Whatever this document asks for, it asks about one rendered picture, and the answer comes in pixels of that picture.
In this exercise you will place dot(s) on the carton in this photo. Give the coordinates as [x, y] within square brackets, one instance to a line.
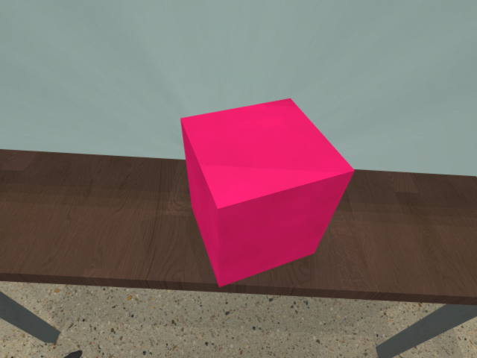
[264, 184]

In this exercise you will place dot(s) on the table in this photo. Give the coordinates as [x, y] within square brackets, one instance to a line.
[104, 220]

